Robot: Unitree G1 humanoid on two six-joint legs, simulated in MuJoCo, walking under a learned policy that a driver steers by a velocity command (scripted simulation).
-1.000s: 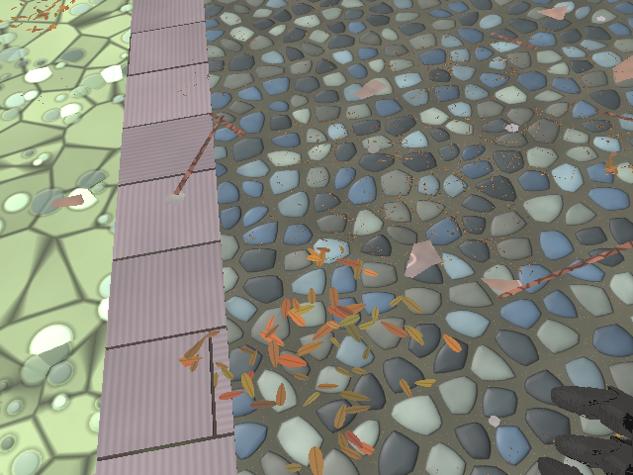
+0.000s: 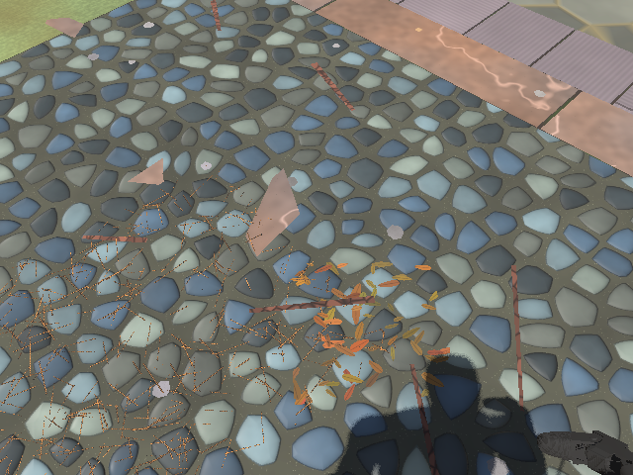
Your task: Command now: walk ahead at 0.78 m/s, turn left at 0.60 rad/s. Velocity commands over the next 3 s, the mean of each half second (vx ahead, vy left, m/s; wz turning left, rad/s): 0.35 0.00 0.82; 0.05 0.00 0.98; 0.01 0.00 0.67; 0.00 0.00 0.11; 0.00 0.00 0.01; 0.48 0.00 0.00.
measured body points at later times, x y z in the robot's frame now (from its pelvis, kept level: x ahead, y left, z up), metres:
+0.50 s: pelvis +0.35 +0.00 +0.02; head +0.38 +0.03 +0.47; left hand +0.44 +0.33 -0.05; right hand +0.59 -0.21 -0.07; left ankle +0.22 +0.05 -0.64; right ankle +0.52 -0.03 -0.70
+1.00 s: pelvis +0.37 +0.04 +0.03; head +0.36 +0.10 +0.48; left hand +0.22 +0.34 -0.08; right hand +0.69 +0.00 -0.04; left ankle +0.29 +0.11 -0.70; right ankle +0.51 -0.04 -0.64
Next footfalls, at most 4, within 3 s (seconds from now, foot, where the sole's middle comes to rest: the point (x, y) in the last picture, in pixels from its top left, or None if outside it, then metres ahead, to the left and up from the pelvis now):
0.02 left None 0.25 0.06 -0.74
0.42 right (356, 429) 0.55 0.00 -0.74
0.90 left None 0.32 0.14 -0.74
1.34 right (312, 435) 0.53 0.09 -0.74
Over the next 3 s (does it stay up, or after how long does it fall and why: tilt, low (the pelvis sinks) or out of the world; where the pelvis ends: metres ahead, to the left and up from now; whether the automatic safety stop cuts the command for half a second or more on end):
stays up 0.48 0.18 0.04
